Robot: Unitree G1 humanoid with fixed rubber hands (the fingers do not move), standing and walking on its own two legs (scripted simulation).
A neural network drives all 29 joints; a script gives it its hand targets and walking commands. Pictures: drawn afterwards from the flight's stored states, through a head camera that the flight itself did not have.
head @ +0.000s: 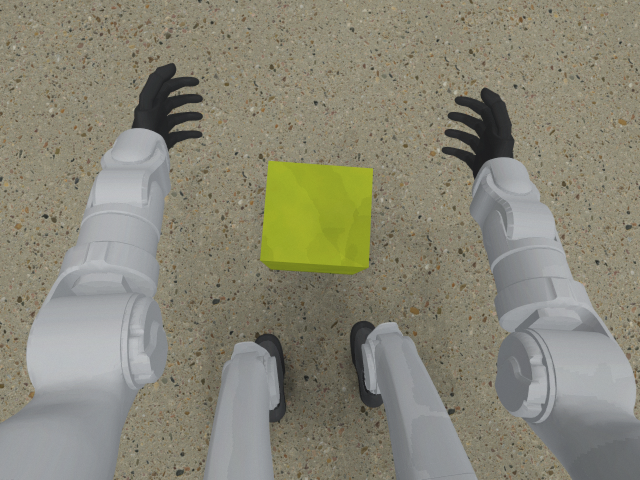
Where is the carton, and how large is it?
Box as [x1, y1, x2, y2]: [260, 161, 372, 274]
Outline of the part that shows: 268,161 260,260 271,269 352,274 368,267 372,168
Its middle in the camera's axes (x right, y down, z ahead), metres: -0.01 -0.04 +0.87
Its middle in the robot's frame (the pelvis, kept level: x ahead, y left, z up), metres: +0.48 -0.04 -0.51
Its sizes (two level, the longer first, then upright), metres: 0.210 0.200 0.250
